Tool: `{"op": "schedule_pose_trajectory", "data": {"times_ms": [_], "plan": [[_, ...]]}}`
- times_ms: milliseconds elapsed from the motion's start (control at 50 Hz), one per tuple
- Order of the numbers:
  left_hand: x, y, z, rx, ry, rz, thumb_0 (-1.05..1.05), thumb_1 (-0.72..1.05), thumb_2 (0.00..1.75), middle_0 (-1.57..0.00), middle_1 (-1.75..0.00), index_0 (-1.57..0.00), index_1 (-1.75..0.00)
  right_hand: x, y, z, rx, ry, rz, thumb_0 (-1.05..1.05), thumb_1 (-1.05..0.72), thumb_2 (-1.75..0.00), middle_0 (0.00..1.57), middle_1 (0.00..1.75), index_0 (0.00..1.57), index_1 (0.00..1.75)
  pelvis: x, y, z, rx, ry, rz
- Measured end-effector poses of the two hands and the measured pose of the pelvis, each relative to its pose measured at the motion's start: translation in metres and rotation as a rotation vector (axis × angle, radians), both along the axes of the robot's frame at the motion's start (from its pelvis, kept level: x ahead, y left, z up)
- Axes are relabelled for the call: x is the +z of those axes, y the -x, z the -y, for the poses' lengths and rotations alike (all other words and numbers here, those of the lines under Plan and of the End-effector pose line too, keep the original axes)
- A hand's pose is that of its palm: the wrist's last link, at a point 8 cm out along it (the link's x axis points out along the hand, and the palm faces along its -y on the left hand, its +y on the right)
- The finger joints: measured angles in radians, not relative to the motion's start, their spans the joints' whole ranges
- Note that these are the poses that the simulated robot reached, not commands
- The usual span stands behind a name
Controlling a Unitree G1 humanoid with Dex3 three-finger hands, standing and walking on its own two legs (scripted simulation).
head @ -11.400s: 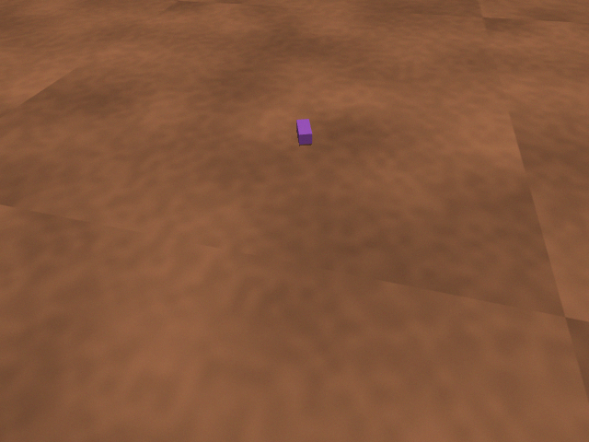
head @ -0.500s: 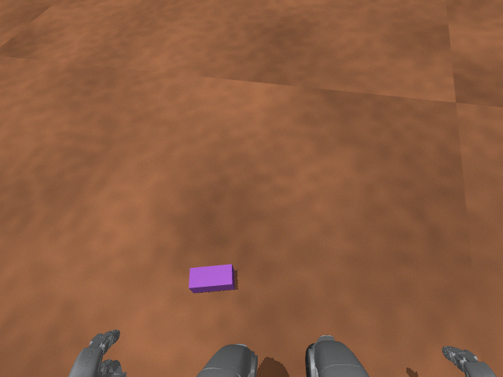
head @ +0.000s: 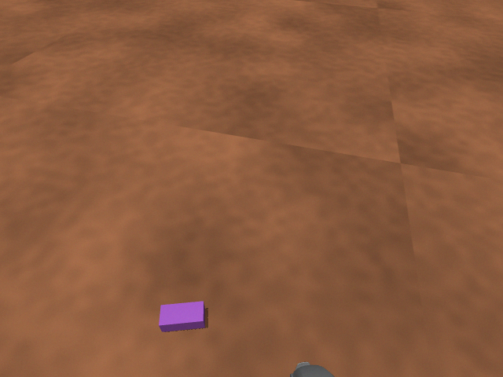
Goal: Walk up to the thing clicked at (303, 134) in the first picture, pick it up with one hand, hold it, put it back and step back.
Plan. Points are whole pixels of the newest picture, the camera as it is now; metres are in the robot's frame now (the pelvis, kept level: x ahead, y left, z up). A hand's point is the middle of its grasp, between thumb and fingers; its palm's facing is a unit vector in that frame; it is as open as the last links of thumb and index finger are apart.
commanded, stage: walk up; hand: left
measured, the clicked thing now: (183, 316) +0.53 +0.25 -0.75
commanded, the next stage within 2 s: stand in 1.30 s
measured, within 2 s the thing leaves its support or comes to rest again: neither
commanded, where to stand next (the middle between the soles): +0.15 -0.02 m, yaw +0 degrees
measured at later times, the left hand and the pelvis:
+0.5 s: hand out of the picture +0.15 +0.27 -0.16, palm faces -0.05 -0.91 -0.41, open 7.3 cm; pelvis +0.10 +0.00 -0.03, yaw -1 degrees
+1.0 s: hand (117, 362) +0.22 +0.26 -0.16, palm faces -0.09 -0.93 -0.36, open 7.3 cm; pelvis +0.13 +0.01 -0.01, yaw -4 degrees
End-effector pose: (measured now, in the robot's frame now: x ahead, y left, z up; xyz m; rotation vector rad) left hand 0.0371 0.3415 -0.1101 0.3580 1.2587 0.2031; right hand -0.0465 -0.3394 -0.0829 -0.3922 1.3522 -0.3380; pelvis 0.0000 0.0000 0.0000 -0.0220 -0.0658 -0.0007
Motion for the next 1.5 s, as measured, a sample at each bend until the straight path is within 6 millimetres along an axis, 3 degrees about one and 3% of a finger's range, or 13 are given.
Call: {"op": "schedule_pose_trajectory", "data": {"times_ms": [60,140,200,280,400,500,620,700,820,1140,1500], "plan": [[0.000,-0.010,0.008,-0.013,-0.017,-0.005,0.01,0.91,0.90,-0.21,-0.30,-0.20,-0.30,-0.009,-0.019,0.014,0.003,-0.008,0.029,0.01,-0.90,-0.90,0.20,0.30,0.21,0.30,-0.006,-0.012,0.010,-0.023,-0.018,-0.001],[-0.004,-0.037,0.028,-0.034,-0.053,0.047,0.01,0.91,0.90,-0.20,-0.30,-0.20,-0.30,-0.037,-0.061,0.029,0.033,-0.041,0.086,0.01,-0.90,-0.90,0.20,0.30,0.21,0.30,-0.023,-0.031,0.027,-0.040,-0.013,0.000],[-0.002,-0.051,0.046,-0.037,-0.046,0.106,0.00,0.91,0.90,-0.20,-0.30,-0.20,-0.30,-0.051,-0.098,0.025,0.064,-0.086,0.118,0.01,-0.90,-0.90,0.20,0.30,0.20,0.29,-0.025,-0.040,0.033,-0.033,0.000,0.008],[0.009,-0.063,0.061,-0.033,-0.028,0.137,0.00,0.91,0.90,-0.21,-0.30,-0.21,-0.30,-0.052,-0.148,0.010,0.112,-0.151,0.189,0.01,-0.90,-0.90,0.20,0.30,0.20,0.29,-0.017,-0.055,0.031,-0.022,0.001,0.011],[0.010,-0.082,0.050,-0.035,-0.042,0.124,0.00,0.90,0.90,-0.21,-0.30,-0.21,-0.30,-0.048,-0.196,-0.010,0.144,-0.174,0.203,0.01,-0.90,-0.90,0.20,0.30,0.21,0.29,-0.015,-0.082,0.021,-0.014,-0.003,-0.003],[-0.014,-0.107,0.026,-0.040,-0.041,0.091,0.00,0.90,0.90,-0.21,-0.30,-0.21,-0.30,-0.053,-0.221,-0.026,0.132,-0.126,0.199,0.01,-0.90,-0.90,0.20,0.30,0.21,0.29,-0.029,-0.103,0.002,-0.019,-0.008,-0.014],[-0.029,-0.140,0.019,-0.049,-0.024,0.069,0.00,0.91,0.90,-0.21,-0.30,-0.21,-0.30,-0.047,-0.235,-0.044,0.116,-0.114,0.208,0.01,-0.90,-0.90,0.20,0.30,0.21,0.29,-0.029,-0.111,-0.006,-0.035,-0.016,-0.017],[-0.032,-0.148,0.022,-0.065,-0.021,0.066,0.00,0.91,0.90,-0.21,-0.30,-0.21,-0.30,-0.051,-0.244,-0.043,0.107,-0.118,0.220,0.01,-0.90,-0.90,0.20,0.30,0.21,0.30,-0.032,-0.115,-0.006,-0.047,-0.009,-0.020],[-0.027,-0.153,0.030,-0.070,-0.002,0.022,0.00,0.91,0.90,-0.21,-0.30,-0.21,-0.30,-0.052,-0.251,-0.047,0.068,-0.145,0.213,0.01,-0.90,-0.90,0.20,0.30,0.21,0.29,-0.024,-0.125,-0.007,-0.053,-0.017,-0.020],[-0.010,-0.200,0.045,-0.085,0.025,0.072,0.00,0.91,0.90,-0.21,-0.30,-0.21,-0.30,-0.042,-0.250,-0.041,0.022,-0.152,0.170,0.01,-0.90,-0.90,0.20,0.30,0.21,0.29,-0.006,-0.134,-0.004,-0.070,-0.018,-0.015],[-0.015,-0.208,0.048,-0.093,0.048,0.028,0.00,0.91,0.90,-0.21,-0.30,-0.21,-0.30,-0.037,-0.230,-0.041,-0.027,-0.135,0.096,0.01,-0.90,-0.90,0.20,0.30,0.21,0.29,-0.001,-0.146,-0.005,-0.074,-0.021,-0.034]]}}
